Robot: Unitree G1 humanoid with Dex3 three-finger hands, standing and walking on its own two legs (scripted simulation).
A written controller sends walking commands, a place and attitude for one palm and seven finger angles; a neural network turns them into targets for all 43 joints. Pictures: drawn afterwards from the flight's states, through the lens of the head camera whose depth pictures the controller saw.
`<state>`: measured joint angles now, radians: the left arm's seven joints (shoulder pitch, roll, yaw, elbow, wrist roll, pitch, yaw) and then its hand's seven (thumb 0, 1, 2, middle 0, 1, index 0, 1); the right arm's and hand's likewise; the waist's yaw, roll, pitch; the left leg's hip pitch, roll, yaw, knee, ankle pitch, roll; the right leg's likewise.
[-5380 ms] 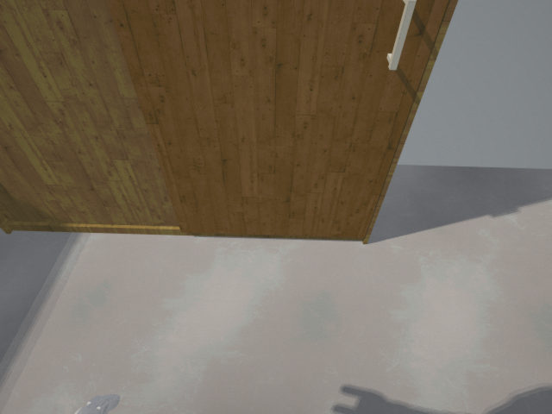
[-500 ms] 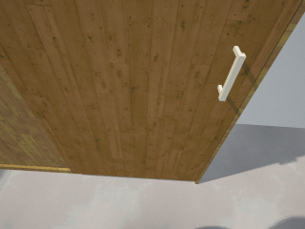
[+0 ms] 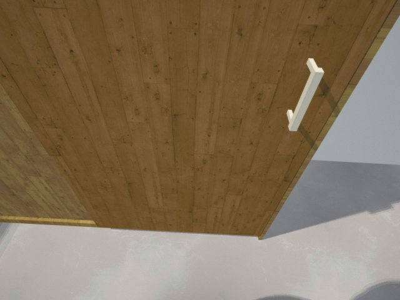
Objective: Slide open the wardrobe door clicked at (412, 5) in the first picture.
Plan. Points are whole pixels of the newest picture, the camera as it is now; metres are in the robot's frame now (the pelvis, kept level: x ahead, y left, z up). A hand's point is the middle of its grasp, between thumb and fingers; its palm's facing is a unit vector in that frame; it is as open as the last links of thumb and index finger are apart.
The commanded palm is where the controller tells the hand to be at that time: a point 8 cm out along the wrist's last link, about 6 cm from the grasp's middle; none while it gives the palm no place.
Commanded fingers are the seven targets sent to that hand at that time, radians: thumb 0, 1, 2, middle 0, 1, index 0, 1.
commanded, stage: raise the hand with hooked fingers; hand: right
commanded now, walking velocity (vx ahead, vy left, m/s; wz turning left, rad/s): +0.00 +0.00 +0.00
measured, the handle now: (301, 96) +0.52 -0.19 +0.15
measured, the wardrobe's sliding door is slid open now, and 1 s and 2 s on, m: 0.00 0.00 0.00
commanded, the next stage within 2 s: none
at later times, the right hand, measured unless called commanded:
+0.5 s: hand (305, 295) +0.16 -0.18 -0.03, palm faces -0.01 +1.00 +0.07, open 8.5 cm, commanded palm +0.14 -0.26 -0.01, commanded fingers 0.00 -0.39 -0.68 0.24 0.63 0.24 0.63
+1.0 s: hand (369, 245) +0.22 -0.27 +0.06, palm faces +0.13 +0.99 -0.08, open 11.6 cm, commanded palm +0.19 -0.31 +0.07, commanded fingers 0.00 0.20 -0.43 0.28 1.00 0.28 1.00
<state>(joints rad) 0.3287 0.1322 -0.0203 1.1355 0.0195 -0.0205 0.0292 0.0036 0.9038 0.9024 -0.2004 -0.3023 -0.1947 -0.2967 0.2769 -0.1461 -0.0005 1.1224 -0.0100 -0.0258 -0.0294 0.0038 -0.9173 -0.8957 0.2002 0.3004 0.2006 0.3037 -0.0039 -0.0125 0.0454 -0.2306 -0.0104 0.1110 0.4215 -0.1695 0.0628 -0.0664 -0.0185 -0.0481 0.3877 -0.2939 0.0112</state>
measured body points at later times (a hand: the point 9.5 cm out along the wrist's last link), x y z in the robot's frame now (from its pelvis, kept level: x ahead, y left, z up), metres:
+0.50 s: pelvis -0.02 -0.02 -0.04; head +0.00 -0.04 +0.41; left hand +0.22 +0.24 -0.04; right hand +0.15 -0.24 -0.03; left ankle +0.04 +0.08 -0.74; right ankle -0.05 -0.12 -0.74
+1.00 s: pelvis +0.01 -0.06 -0.03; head +0.04 -0.06 +0.42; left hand +0.15 +0.16 -0.12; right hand +0.21 -0.33 +0.07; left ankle +0.04 +0.08 -0.74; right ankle -0.05 -0.12 -0.74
